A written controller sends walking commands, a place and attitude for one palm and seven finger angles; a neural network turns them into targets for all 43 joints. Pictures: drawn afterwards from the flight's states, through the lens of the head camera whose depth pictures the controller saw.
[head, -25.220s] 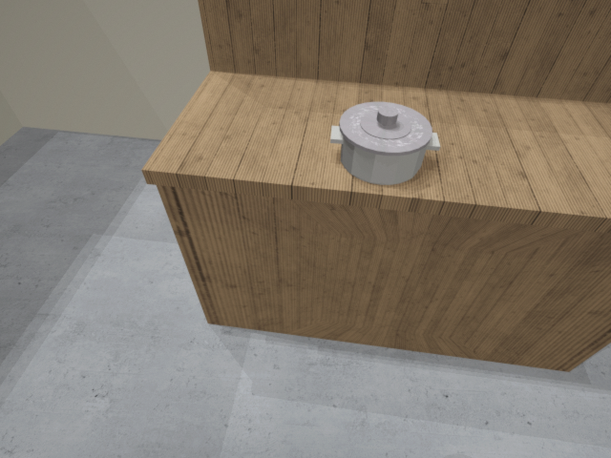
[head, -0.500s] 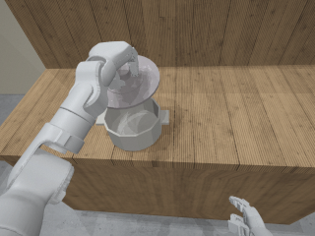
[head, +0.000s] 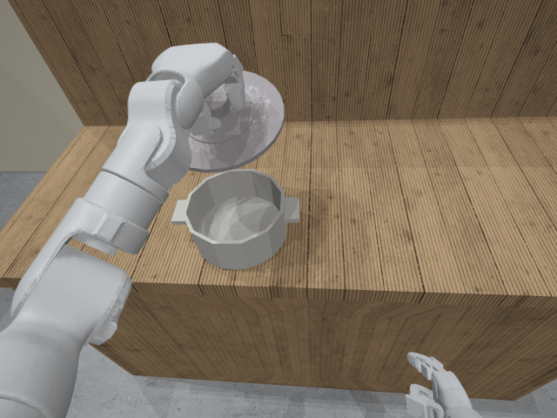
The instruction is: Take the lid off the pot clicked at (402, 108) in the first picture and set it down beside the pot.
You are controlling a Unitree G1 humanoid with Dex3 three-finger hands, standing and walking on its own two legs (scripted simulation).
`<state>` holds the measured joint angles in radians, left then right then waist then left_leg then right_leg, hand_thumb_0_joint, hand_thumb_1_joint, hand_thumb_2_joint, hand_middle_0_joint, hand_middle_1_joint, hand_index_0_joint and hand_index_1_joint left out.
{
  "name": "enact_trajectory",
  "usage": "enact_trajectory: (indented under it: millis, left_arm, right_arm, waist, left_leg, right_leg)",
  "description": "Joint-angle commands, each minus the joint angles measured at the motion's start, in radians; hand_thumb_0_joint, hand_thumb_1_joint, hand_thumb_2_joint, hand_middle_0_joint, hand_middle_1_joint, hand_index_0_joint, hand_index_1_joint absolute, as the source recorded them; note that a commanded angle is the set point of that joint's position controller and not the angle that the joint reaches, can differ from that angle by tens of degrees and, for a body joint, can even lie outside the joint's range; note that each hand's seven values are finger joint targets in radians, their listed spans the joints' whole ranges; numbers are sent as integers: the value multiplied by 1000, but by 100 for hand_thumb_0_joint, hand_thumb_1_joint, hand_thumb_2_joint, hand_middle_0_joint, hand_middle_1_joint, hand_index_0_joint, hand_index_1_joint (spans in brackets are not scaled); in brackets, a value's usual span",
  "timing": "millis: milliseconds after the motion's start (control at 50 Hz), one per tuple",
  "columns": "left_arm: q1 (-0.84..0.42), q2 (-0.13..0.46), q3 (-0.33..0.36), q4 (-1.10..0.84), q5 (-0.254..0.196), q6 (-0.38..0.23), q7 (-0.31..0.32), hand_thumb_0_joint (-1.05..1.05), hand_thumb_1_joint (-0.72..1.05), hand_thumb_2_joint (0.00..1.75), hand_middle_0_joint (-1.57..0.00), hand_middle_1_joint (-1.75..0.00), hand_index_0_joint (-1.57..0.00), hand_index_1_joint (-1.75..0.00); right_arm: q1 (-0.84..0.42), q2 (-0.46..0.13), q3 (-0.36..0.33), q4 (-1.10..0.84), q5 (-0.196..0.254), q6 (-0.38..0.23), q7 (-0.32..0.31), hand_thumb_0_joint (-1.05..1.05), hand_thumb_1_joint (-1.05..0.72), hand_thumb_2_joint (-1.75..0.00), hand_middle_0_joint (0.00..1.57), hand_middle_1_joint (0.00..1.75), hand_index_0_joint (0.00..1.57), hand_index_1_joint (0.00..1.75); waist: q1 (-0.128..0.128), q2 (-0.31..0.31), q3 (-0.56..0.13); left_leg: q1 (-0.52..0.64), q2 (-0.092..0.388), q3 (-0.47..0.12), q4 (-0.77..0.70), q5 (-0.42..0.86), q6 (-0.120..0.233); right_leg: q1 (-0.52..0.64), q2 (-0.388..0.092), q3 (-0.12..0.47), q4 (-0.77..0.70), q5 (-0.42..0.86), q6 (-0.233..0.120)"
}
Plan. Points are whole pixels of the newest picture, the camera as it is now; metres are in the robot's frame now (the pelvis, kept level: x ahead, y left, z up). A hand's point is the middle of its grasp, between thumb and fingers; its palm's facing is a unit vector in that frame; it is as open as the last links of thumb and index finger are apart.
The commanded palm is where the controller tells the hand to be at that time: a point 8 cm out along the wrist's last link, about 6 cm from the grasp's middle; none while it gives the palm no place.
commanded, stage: lift the lid straight up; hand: left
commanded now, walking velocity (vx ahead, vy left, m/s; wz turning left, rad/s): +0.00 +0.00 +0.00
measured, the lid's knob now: (214, 103) +0.48 +0.11 +0.23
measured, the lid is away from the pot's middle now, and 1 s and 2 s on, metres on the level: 0.03 0.11 0.23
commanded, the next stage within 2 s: move the lid sideways beside the pot in 0.06 s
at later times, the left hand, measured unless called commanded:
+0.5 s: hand (183, 118) +0.44 +0.14 +0.23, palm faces -0.12 -0.04 -0.99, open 6.5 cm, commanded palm +0.41 +0.16 +0.30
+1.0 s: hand (127, 123) +0.43 +0.21 +0.23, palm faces -0.15 -0.04 -0.99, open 6.5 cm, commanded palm +0.40 +0.21 +0.30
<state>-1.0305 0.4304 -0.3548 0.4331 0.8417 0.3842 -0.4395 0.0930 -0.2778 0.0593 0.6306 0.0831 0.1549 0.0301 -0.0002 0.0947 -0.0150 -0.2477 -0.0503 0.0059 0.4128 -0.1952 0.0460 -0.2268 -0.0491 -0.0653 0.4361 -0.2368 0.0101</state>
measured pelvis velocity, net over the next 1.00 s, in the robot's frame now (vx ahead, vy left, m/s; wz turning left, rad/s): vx -0.01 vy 0.00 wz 0.01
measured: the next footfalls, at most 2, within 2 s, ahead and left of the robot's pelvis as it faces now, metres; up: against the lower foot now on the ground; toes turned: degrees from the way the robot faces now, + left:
none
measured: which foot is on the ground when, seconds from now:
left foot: down 0.00-1.00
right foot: down 0.00-1.00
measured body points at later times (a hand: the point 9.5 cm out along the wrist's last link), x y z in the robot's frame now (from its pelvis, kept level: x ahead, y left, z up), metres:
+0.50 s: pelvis +0.00 -0.01 +0.00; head +0.02 -0.05 +0.45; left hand +0.44 +0.14 +0.28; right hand +0.18 -0.24 -0.11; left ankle +0.01 +0.09 -0.74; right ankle -0.01 -0.13 -0.74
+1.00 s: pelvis -0.01 +0.00 +0.00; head +0.02 -0.02 +0.45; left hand +0.43 +0.21 +0.29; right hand +0.18 -0.23 -0.11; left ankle +0.01 +0.09 -0.74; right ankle -0.01 -0.13 -0.74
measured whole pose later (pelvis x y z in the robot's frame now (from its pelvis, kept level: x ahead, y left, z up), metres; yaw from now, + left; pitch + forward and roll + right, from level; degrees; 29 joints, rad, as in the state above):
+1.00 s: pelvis -0.01 +0.00 +0.00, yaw +1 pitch +2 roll +0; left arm -0.98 0.62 -0.24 0.46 0.86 0.30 -0.54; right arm 0.10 -0.29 0.06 0.61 0.10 0.16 0.01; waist 0.00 0.08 0.02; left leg -0.26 -0.05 -0.01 0.42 -0.19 0.05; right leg -0.22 -0.05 -0.08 0.41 -0.22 0.01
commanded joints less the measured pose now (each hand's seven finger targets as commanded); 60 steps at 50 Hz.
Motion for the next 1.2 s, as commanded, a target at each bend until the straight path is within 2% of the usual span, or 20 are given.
enact_trajectory:
  millis: [0,80,180,240,360,380,460,500,560,640,660,780,880,900,940,980,1040,1080,1160,1180]
  left_arm:
    - [-552,211,152,-192,36,-2,50,0,74,93,-90,-100,-95,-102]
    - [-657,254,168,-297,36,-17,64,0,74,93,-90,-100,-95,-102]
    - [-577,298,219,-172,47,-3,70,0,74,93,-90,-100,-95,-102]
    - [-513,248,178,-60,49,9,58,0,74,93,-90,-100,-95,-102]
    - [-505,304,208,-225,47,-19,32,0,74,93,-90,-100,-95,-102]
    - [-527,365,254,-246,61,-23,29,0,74,93,-90,-100,-95,-102]
    - [-519,376,245,-179,43,-18,3,0,74,93,-90,-100,-95,-102]
    - [-562,377,245,-235,54,-27,-9,0,74,93,-90,-100,-95,-102]
    - [-448,361,237,-222,32,-34,-24,0,74,93,-90,-100,-95,-102]
    - [-462,403,262,-192,49,-43,-40,0,74,93,-90,-100,-95,-102]
    - [-436,378,236,-201,34,-47,-39,0,74,93,-90,-100,-95,-102]
    - [-558,452,277,-280,47,-71,-40,0,74,93,-90,-100,-95,-102]
    - [-519,485,306,-219,49,-85,-44,0,74,93,-90,-100,-95,-102]
    - [-511,419,255,-170,50,-84,-52,0,74,93,-90,-100,-95,-102]
    - [-485,415,245,-108,49,-82,-55,0,74,93,-90,-100,-95,-102]
    - [-526,462,273,-177,52,-98,-47,0,74,93,-90,-100,-95,-102]
    - [-577,455,274,-270,49,-116,-47,0,74,93,-90,-100,-95,-102]
    - [-553,523,331,-259,52,-124,-40,0,74,93,-90,-100,-95,-102]
    - [-443,510,315,-31,42,-117,-49,0,74,93,-90,-100,-95,-102]
    - [-491,539,335,-76,56,-124,-48,0,74,93,-90,-100,-95,-102]
  right_arm:
    - [-155,-103,-34,-158,2,-41,-3,0,-90,-90,20,30,20,30]
    - [-150,-88,-32,-169,0,-65,-10,0,-90,-90,20,30,20,30]
    - [-133,-98,-26,-148,-3,-63,-16,0,-90,-90,20,30,20,30]
    - [-143,-102,-20,-144,2,-49,-23,0,-90,-90,20,30,20,30]
    - [-153,-111,-36,-187,4,-50,-21,0,-90,-90,20,30,20,30]
    - [-144,-104,-32,-187,2,-54,-25,0,-90,-90,20,30,20,30]
    - [-120,-122,-37,-169,13,-51,-34,0,-90,-90,20,30,20,30]
    - [-134,-113,-37,-177,8,-62,-36,0,-90,-90,20,30,20,30]
    - [-128,-125,-42,-180,11,-60,-27,0,-90,-90,20,30,20,30]
    - [-128,-125,-37,-173,13,-48,-26,0,-90,-90,20,30,20,30]
    - [-125,-136,-44,-174,16,-44,-23,0,-90,-90,20,30,20,30]
    - [-112,-124,-41,-174,10,-50,-28,0,-90,-90,20,30,20,30]
    - [-94,-131,-43,-165,8,-47,-27,0,-90,-90,20,30,20,30]
    - [-109,-129,-42,-165,10,-43,-28,0,-90,-90,20,30,20,30]
    - [-96,-134,-42,-152,15,-34,-29,0,-90,-90,20,30,20,30]
    - [-88,-137,-45,-163,13,-37,-27,0,-90,-90,20,30,20,30]
    - [-100,-130,-48,-173,8,-47,-27,0,-90,-90,20,30,20,30]
    - [-75,-136,-49,-167,2,-51,-25,0,-90,-90,20,30,20,30]
    - [-48,-159,-51,-143,16,-33,-31,0,-90,-90,20,30,20,30]
    - [-46,-148,-47,-150,13,-34,-31,0,-90,-90,20,30,20,30]
  waist:
    - [-2,-132,-382]
    - [-2,-98,-492]
    - [13,-137,-447]
    - [6,-174,-332]
    - [1,-117,-462]
    - [12,-132,-490]
    - [-13,-127,-390]
    - [-3,-106,-414]
    - [-5,-66,-415]
    - [0,-108,-359]
    - [-13,-90,-360]
    - [-7,-52,-445]
    - [-3,-57,-425]
    - [-14,-55,-377]
    - [-18,-90,-321]
    - [-12,-66,-389]
    - [-13,-4,-445]
    - [-6,0,-473]
    - [-21,-89,-296]
    - [-6,-100,-344]
  left_leg:
    - [191,13,-62,-19,238,11]
    - [238,3,-71,-11,292,13]
    - [188,6,-59,-19,292,11]
    - [130,11,-44,-34,197,11]
    - [199,3,-47,9,300,27]
    - [198,1,-43,3,317,28]
    - [182,3,-48,1,272,28]
    - [209,-2,-49,2,292,32]
    - [229,-1,-57,17,342,30]
    - [189,3,-53,2,293,26]
    - [207,5,-57,9,296,25]
    - [250,0,-74,-6,312,24]
    - [242,4,-80,-12,305,19]
    - [228,5,-77,-7,277,20]
    - [198,10,-74,-16,220,20]
    - [221,7,-77,-23,238,19]
    - [290,8,-98,-5,328,17]
    - [297,10,-103,-3,373,13]
    - [184,16,-86,-24,207,14]
    - [181,12,-82,-41,201,16]
  right_leg:
    - [84,41,13,-33,280,-65]
    - [144,42,26,-15,333,-65]
    - [158,38,28,-19,358,-64]
    - [101,30,24,-42,288,-56]
    - [165,24,37,-22,399,-58]
    - [199,28,49,-20,422,-53]
    - [136,30,32,-38,384,-53]
    - [142,35,37,-37,394,-54]
    - [127,34,28,-29,408,-59]
    - [111,37,22,-39,370,-55]
    - [91,37,19,-38,357,-58]
    - [119,47,21,-43,327,-57]
    - [102,50,12,-48,298,-60]
    - [66,49,5,-52,274,-63]
    - [38,48,-2,-65,230,-59]
    - [68,51,7,-59,230,-61]
    - [64,52,3,-48,266,-68]
    - [82,58,7,-48,276,-67]
    - [23,51,-8,-70,191,-66]
    - [62,54,-4,-72,189,-62]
